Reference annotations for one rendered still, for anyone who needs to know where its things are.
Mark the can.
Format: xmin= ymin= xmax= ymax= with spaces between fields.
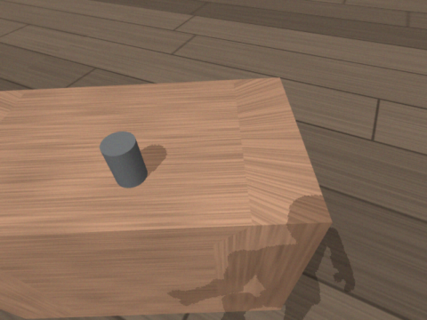
xmin=99 ymin=131 xmax=147 ymax=188

